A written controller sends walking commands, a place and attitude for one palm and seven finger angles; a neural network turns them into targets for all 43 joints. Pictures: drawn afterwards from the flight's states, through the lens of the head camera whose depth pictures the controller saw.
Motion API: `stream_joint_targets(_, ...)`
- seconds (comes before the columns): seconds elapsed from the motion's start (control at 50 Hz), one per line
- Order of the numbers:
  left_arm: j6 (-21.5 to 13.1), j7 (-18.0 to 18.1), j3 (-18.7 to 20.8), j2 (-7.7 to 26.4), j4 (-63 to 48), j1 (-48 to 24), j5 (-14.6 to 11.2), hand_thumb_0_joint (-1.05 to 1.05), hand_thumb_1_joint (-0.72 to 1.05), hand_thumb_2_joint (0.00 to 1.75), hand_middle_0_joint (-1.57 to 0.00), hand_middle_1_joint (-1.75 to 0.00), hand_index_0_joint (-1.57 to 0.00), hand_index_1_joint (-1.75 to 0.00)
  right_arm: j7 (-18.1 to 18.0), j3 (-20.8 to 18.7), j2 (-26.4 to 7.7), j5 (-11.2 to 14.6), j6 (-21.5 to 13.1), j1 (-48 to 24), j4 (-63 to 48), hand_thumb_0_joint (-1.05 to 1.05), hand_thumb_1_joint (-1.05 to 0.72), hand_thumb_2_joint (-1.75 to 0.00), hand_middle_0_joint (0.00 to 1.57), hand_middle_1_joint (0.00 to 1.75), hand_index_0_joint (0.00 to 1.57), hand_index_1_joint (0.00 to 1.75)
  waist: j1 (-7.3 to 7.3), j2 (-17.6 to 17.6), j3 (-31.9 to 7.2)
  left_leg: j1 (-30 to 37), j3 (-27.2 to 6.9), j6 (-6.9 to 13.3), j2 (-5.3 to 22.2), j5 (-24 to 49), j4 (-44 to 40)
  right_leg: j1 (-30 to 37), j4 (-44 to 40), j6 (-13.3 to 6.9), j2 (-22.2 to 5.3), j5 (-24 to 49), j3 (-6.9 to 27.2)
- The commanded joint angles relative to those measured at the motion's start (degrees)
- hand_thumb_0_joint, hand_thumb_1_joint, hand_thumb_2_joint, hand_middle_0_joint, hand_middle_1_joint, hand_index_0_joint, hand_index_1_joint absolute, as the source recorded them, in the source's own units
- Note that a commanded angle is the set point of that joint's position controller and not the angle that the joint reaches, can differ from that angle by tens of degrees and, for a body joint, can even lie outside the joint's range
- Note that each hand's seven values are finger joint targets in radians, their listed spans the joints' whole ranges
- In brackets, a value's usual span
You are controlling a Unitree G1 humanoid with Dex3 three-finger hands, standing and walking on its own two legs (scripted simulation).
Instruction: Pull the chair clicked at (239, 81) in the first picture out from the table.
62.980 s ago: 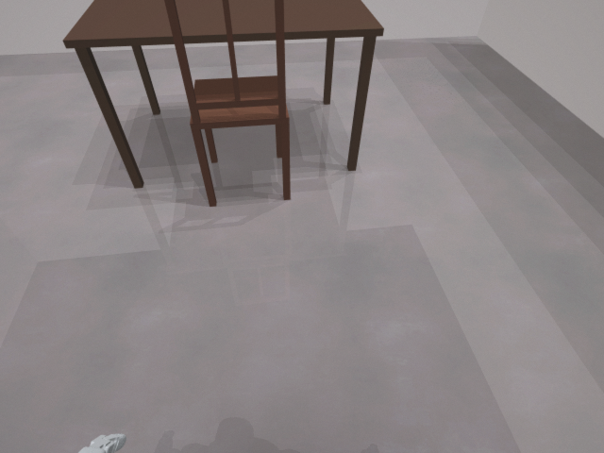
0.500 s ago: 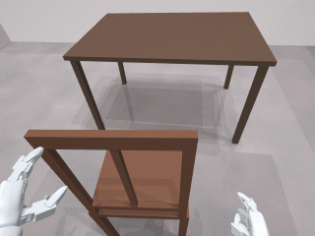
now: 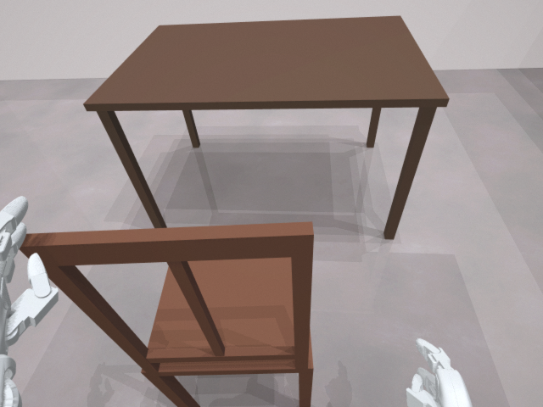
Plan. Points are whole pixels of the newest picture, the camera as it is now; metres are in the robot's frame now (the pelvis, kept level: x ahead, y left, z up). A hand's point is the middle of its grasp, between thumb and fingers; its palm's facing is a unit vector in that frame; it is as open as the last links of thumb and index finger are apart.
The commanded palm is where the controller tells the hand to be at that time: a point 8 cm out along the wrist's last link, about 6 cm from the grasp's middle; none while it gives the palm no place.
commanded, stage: draw the hand back to the body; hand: left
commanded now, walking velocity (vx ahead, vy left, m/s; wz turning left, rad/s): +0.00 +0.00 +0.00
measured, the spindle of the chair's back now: (202, 314) +0.28 +0.16 -0.05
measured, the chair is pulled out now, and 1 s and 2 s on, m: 0.57 0.57 0.57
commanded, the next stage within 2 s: step back with the hand held close in 0.02 s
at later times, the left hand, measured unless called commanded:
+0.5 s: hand (34, 299) +0.18 +0.28 +0.16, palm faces +0.35 -0.76 -0.54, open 7.4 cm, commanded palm +0.12 +0.33 +0.18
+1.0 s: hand out of the picture +0.12 +0.29 +0.16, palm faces +0.44 -0.75 -0.49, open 7.4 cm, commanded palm +0.05 +0.32 +0.18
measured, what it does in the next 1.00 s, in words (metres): shifts its weight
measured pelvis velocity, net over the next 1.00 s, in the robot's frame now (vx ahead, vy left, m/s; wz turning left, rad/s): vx -0.09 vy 0.03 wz -0.01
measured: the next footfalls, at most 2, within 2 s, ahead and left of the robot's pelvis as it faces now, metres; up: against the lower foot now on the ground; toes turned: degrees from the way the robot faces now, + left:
right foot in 1.62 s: -0.13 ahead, -0.13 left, +0.00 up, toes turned +0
left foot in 1.88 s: -0.11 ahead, +0.12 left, +0.00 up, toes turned +2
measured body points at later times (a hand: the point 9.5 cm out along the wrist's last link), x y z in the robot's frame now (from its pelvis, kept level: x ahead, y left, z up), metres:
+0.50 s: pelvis -0.03 +0.03 +0.00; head +0.00 +0.02 +0.45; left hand +0.16 +0.32 +0.19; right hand +0.15 -0.21 -0.09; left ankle -0.03 +0.14 -0.74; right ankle +0.00 -0.11 -0.74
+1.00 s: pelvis -0.09 +0.03 -0.01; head -0.07 +0.03 +0.44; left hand +0.09 +0.33 +0.19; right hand +0.07 -0.22 -0.09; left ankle -0.03 +0.14 -0.74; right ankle +0.00 -0.11 -0.74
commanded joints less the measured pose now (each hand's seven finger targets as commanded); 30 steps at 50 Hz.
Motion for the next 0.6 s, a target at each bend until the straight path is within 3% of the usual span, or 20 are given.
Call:
stream_joint_targets(0.0,-2.8,1.1,6.6,11.2,-10.5,-2.7,0.1,0.0,0.9,0.9,-0.2,-0.3,-0.2,-0.3,-0.5,-1.6,-4.9,0.2,-2.9,-8.9,-9.5,0.0,-0.9,-0.9,0.2,0.3,0.2,0.3,0.45,-2.0,-3.8,-2.8,0.9,3.3,0.1,11.9,-3.3,2.8,-6.0,0.2,-3.1,11.4,2.1)
stream_joint_targets(0.06,-3.0,1.1,6.3,10.6,-8.8,-1.4,0.2,0.0,0.9,0.9,-0.2,-0.3,-0.2,-0.3,-0.7,-1.9,-5.0,0.2,-2.5,-8.6,-9.4,0.0,-0.9,-0.9,0.2,0.3,0.2,0.3,0.48,-3.9,-4.3,-1.9,1.2,3.6,0.1,11.5,-3.4,2.3,-6.3,0.4,-3.0,10.4,2.0)
stream_joint_targets(0.1,-3.0,1.1,6.7,11.2,-8.7,-2.2,0.2,0.0,0.9,0.9,-0.2,-0.3,-0.2,-0.3,-0.8,-1.9,-5.1,0.3,-2.4,-9.1,-9.1,0.0,-0.9,-0.9,0.2,0.3,0.2,0.3,0.42,-2.8,-3.3,-2.5,0.9,3.4,0.1,10.8,-3.7,2.1,-6.6,0.2,-3.0,9.5,2.2)
stream_joint_targets(0.12,-3.6,0.9,4.6,10.2,-12.3,-5.5,0.2,0.0,0.9,0.9,-0.2,-0.3,-0.2,-0.3,-0.7,-1.5,-5.2,0.3,-2.8,-8.9,-9.7,0.0,-0.9,-0.9,0.2,0.3,0.2,0.3,0.07,-2.2,-4.2,-1.7,0.9,3.4,-0.1,10.7,-4.0,2.1,-6.6,0.3,-3.1,8.9,2.2)
stream_joint_targets(0.14,-6.6,1.3,15.9,22.3,-16.9,-14.7,0.2,0.0,0.9,0.9,-0.2,-0.3,-0.2,-0.3,-0.4,-2.6,-6.6,0.7,-1.9,-6.3,-10.5,0.0,-0.9,-0.9,0.2,0.3,0.2,0.3,-1.26,-3.2,0.6,-5.7,0.1,4.2,1.0,6.1,-1.9,-3.1,-10.3,-0.4,-6.3,11.9,10.6)
stream_joint_targets(0.18,-6.5,0.8,11.8,15.7,-8.3,-6.7,0.6,0.0,0.9,0.9,-0.2,-0.3,-0.2,-0.3,0.0,-2.8,-5.4,0.5,-1.1,-6.9,-9.5,0.0,-0.9,-0.9,0.2,0.3,0.2,0.3,-1.97,-8.5,0.0,-5.0,-0.4,3.8,0.3,4.5,1.3,-4.0,-11.3,-1.4,-9.1,12.7,12.1)
stream_joint_targets(0.22,-6.6,0.3,9.7,13.1,-8.2,-3.6,0.7,0.0,0.9,0.9,-0.2,-0.3,-0.2,-0.3,0.4,-2.9,-5.8,0.5,-0.5,-6.9,-10.2,0.0,-0.9,-0.9,0.2,0.3,0.2,0.3,-2.2,-6.5,-2.1,-4.9,-0.9,3.4,0.8,6.8,0.1,-2.8,-9.3,-1.7,-9.4,15.1,10.9)
stream_joint_targets(0.26,-6.6,0.4,9.2,11.8,-8.6,2.3,0.7,0.0,0.9,0.9,-0.2,-0.3,-0.2,-0.3,0.6,-3.1,-6.2,0.2,0.5,-7.5,-10.9,0.0,-0.9,-0.9,0.2,0.3,0.2,0.3,-1.74,-5.1,-6.0,-4.8,-1.6,3.7,2.3,12.8,-2.5,0.3,-5.9,-0.6,-7.6,17.5,8.0)
stream_joint_targets(0.3,-6.3,0.7,9.6,11.8,-9.8,5.7,0.9,0.0,0.9,0.9,-0.2,-0.3,-0.2,-0.3,0.6,-3.6,-6.2,0.3,1.2,-8.4,-11.4,0.0,-0.9,-0.9,0.2,0.3,0.2,0.3,-1.84,-3.0,-9.2,-4.5,-2.0,3.9,3.5,19.5,-3.6,2.8,-3.5,0.1,-6.7,21.5,6.4)
stream_joint_targets(0.38,-6.6,1.4,11.6,14.7,-17.1,6.3,1.5,0.0,0.9,0.9,-0.2,-0.3,-0.2,-0.3,0.4,-3.7,-5.6,-0.1,2.1,-8.4,-12.9,0.0,-0.9,-0.9,0.2,0.3,0.2,0.3,-1.73,-4.8,-12.6,-5.6,-3.3,4.0,5.4,26.5,-3.3,4.2,-0.3,0.7,-5.7,23.7,4.8)
stream_joint_targets(0.4,-6.9,1.8,12.9,15.9,-17.7,6.0,1.5,0.0,0.9,0.9,-0.2,-0.3,-0.2,-0.3,0.2,-3.8,-5.7,0.0,2.2,-8.5,-12.5,0.0,-0.9,-0.9,0.2,0.3,0.2,0.3,-2.04,-2.6,-12.6,-6.0,-3.7,4.1,5.7,27.2,-3.8,4.2,0.3,0.6,-5.7,23.4,4.6)
stream_joint_targets(0.42,-6.7,1.9,12.3,14.5,-16.7,7.5,1.4,0.0,0.9,0.9,-0.2,-0.3,-0.2,-0.3,0.2,-3.6,-5.0,0.0,2.2,-8.1,-12.7,0.0,-0.9,-0.9,0.2,0.3,0.2,0.3,-1.91,-2.4,-12.7,-6.3,-3.9,4.0,6.1,27.7,-3.9,3.7,0.9,0.7,-5.4,21.9,4.2)
stream_joint_targets(0.5,-6.6,2.2,12.5,14.8,-17.6,7.7,1.2,0.0,0.9,0.9,-0.2,-0.3,-0.2,-0.3,-0.1,-3.8,-4.9,-0.3,2.1,-7.5,-12.4,0.0,-0.9,-0.9,0.2,0.3,0.2,0.3,-2.12,1.5,-11.2,-9.3,-4.7,4.3,7.4,26.6,-4.6,2.0,2.4,0.7,-5.0,16.3,3.9)
stream_joint_targets(0.58,-6.9,2.4,11.3,14.1,-19.3,5.3,1.2,0.0,0.9,0.9,-0.2,-0.3,-0.2,-0.3,-0.3,-3.2,-5.0,-0.8,1.2,-6.1,-12.4,0.0,-0.9,-0.9,0.2,0.3,0.2,0.3,-2.04,3.6,-8.9,-15.8,-5.3,4.8,8.3,17.8,-5.3,2.1,4.2,0.8,-4.6,10.8,4.1)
